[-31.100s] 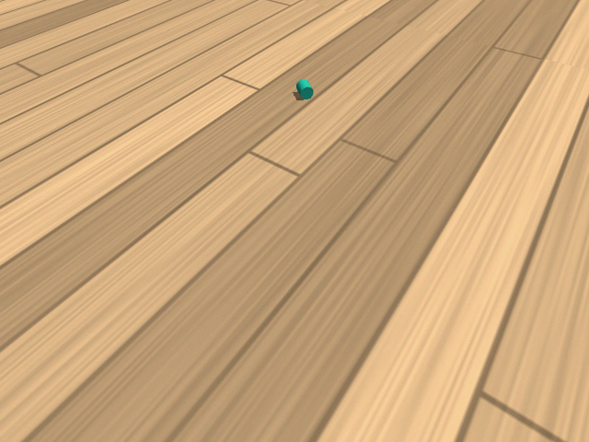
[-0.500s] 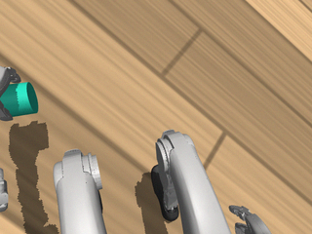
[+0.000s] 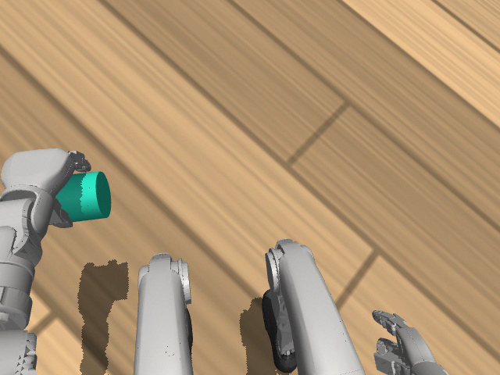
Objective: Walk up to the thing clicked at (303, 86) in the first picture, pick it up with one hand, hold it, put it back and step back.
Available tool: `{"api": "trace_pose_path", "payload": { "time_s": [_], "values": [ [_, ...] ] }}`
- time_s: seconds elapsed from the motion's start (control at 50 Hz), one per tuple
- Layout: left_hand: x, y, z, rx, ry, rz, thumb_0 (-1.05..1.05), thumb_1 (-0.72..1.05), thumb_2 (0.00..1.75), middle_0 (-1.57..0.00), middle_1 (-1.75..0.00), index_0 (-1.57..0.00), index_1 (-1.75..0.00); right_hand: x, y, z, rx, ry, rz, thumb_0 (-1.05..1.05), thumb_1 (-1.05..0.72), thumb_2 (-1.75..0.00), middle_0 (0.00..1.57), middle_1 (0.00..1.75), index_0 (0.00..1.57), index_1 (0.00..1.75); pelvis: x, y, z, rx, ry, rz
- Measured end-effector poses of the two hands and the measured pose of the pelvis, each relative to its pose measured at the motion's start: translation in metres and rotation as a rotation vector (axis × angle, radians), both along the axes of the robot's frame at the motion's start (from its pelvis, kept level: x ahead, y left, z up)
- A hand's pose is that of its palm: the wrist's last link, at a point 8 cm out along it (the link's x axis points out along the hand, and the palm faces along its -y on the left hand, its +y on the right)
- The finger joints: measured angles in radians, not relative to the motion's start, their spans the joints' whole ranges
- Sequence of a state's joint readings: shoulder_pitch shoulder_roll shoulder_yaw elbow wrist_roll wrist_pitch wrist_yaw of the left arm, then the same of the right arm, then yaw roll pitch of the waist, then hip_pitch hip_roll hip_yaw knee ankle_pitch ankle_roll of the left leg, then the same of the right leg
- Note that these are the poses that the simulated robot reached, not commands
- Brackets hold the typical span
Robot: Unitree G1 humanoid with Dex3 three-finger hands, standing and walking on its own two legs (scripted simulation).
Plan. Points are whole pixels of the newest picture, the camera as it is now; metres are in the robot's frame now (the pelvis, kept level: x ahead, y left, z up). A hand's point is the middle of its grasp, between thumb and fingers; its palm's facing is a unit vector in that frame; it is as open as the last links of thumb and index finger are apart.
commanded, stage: lift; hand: left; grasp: from above
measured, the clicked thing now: (73, 198) +0.43 +0.27 -0.16
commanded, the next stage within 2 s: hold in 1.02 s
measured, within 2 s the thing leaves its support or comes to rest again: neither
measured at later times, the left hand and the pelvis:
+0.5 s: hand out of the picture +0.35 +0.25 +0.09, palm faces -0.48 -0.08 -0.87, open 10.1 cm; pelvis +0.02 +0.00 +0.17, yaw +2 degrees
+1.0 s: hand out of the picture +0.36 +0.24 +0.18, palm faces -0.45 -0.09 -0.89, open 10.0 cm; pelvis +0.06 -0.01 +0.26, yaw +3 degrees
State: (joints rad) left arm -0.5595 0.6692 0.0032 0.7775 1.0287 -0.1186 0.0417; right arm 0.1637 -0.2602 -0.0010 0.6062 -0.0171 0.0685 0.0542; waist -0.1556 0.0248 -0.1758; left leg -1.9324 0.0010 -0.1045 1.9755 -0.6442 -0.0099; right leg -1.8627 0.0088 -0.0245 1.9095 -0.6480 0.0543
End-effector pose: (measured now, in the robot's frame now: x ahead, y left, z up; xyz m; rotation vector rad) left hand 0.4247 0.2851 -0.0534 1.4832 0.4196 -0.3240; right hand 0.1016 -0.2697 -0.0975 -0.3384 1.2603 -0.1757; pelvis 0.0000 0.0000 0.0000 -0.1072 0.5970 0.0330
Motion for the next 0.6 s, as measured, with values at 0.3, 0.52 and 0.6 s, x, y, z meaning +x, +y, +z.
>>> {"api": "trace_pose_path", "payload": {
  "time_s": [0.3, 0.52, 0.6],
  "values": [
    [-0.049, -0.021, 0.136, -0.027, 0.002, 0.002, 0.0, 0.03, 0.33, -0.86, -0.09, -0.84, -0.16, 0.025, 0.008, 0.101, 0.031, -0.129, -0.039, 0.0, -0.89, -0.89, 0.21, 0.3, 0.21, 0.3, 0.011, -0.001, 0.107, 0.039, -0.145, 0.01],
    [-0.067, -0.031, 0.208, -0.005, 0.029, 0.022, 0.0, 0.04, 0.31, -0.86, -0.09, -0.83, -0.17, 0.025, 0.008, 0.169, 0.052, -0.182, -0.066, 0.0, -0.89, -0.89, 0.21, 0.3, 0.21, 0.3, 0.024, -0.005, 0.179, 0.064, -0.265, 0.015],
    [-0.07, -0.036, 0.225, -0.001, 0.032, 0.023, 0.0, 0.04, 0.3, -0.85, -0.1, -0.83, -0.17, 0.025, 0.005, 0.187, 0.051, -0.186, -0.071, 0.0, -0.89, -0.89, 0.21, 0.3, 0.21, 0.3, 0.03, -0.006, 0.198, 0.071, -0.295, 0.015]
  ]
}}
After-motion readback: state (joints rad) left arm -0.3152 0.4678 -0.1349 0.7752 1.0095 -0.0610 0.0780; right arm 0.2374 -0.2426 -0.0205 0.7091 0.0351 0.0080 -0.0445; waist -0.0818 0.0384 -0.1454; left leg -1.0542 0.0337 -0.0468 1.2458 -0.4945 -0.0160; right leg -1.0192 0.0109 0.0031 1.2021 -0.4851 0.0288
